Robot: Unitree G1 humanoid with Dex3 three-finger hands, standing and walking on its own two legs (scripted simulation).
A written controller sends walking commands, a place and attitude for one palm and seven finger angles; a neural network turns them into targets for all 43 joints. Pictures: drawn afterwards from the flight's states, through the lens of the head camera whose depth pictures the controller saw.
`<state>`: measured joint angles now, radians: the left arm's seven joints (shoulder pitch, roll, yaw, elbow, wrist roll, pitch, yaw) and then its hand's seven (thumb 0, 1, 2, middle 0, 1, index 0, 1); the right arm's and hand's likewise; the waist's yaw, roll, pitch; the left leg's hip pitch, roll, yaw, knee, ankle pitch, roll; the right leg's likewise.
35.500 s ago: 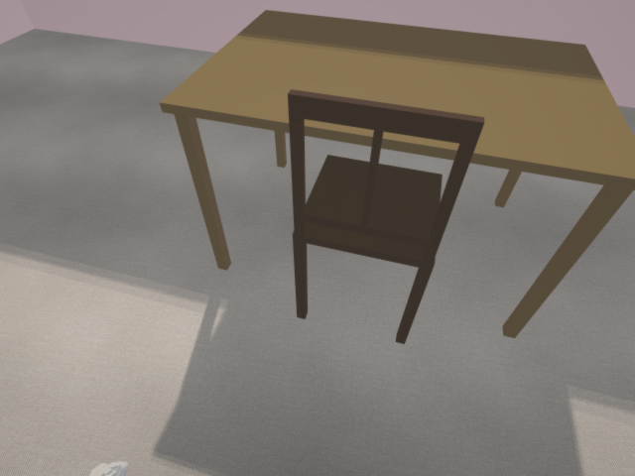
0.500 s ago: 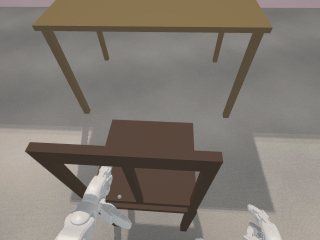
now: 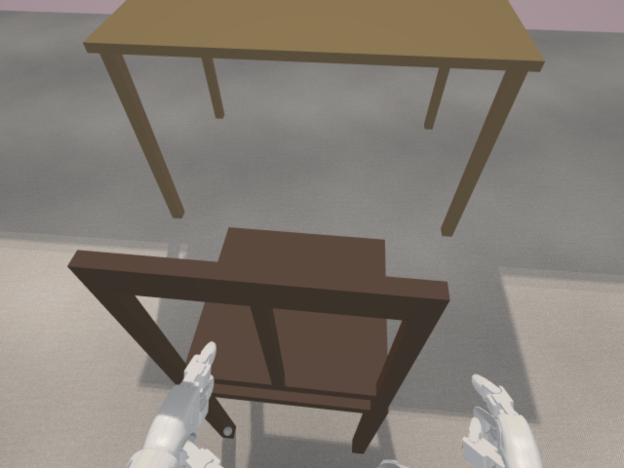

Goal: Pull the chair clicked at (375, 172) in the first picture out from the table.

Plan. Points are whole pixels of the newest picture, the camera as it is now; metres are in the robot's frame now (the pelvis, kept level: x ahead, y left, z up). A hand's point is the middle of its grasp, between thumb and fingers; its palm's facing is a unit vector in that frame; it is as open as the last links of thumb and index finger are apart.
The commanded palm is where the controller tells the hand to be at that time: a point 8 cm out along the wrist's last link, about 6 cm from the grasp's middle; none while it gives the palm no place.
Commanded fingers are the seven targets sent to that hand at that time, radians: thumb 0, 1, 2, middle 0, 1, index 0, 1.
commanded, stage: draw the hand back to the body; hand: left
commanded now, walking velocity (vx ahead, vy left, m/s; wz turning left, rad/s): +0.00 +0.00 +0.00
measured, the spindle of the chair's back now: (271, 347) +0.29 +0.07 -0.04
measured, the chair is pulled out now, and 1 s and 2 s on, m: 0.67 0.67 0.67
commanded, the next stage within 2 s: step back with the hand held close in 1.66 s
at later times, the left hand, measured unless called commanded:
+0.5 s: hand (177, 416) +0.18 +0.15 +0.05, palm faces -0.08 -0.99 -0.07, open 17.5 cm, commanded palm +0.15 +0.21 +0.08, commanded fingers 0.00 -0.48 0.23 -0.01 -0.01 -0.01 -0.01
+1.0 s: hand (56, 361) +0.20 +0.23 +0.15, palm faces +0.34 -0.85 -0.40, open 13.4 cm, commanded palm +0.16 +0.27 +0.18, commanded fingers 0.00 0.43 0.67 -0.14 -0.20 -0.14 -0.20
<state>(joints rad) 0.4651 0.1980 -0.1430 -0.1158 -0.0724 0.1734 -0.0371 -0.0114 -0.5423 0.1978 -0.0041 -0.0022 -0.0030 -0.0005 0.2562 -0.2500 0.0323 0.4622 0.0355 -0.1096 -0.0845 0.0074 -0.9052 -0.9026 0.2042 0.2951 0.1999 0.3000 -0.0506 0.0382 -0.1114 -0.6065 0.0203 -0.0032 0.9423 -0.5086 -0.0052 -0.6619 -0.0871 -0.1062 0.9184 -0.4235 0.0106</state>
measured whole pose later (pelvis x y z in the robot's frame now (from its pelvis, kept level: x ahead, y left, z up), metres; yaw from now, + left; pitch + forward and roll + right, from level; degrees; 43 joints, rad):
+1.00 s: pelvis +0.02 +0.00 +0.04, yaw +1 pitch +0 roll -1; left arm 0.55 0.33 0.17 -0.41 -0.06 0.01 0.15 0.00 0.08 0.50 -0.10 -0.13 -0.09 -0.13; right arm 0.19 -0.22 0.04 0.61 0.03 -0.12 -0.11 0.01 -0.91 -0.90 0.20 0.30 0.20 0.30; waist 0.05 0.08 -0.01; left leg -0.20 0.03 -0.01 0.60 -0.39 -0.01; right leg -0.25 -0.06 -0.13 0.58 -0.31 0.01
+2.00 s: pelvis +0.00 +0.01 +0.05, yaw -3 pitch +0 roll +0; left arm 0.51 0.35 0.36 -0.43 -0.06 -0.09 0.14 0.01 0.89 0.89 -0.21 -0.30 -0.21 -0.30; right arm 0.13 -0.24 0.00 0.59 0.03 -0.04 -0.09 0.01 -0.91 -0.90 0.20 0.30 0.20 0.30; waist 0.02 0.08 0.08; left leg -0.15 0.02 0.05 0.44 -0.27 0.00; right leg -0.24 -0.06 -0.07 0.44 -0.19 0.02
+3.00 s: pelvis -0.11 +0.01 +0.03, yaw +2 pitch +0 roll +0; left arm 0.50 0.41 0.44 -0.58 -0.04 -0.21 0.19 0.01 0.88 0.89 -0.21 -0.30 -0.21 -0.30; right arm 0.20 -0.22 0.00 0.64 -0.01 -0.10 -0.06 0.01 -0.91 -0.90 0.21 0.30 0.20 0.30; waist 0.00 -0.03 0.07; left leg -0.43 0.00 0.01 0.73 -0.42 0.01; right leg -0.49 -0.07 -0.06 0.60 -0.12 0.01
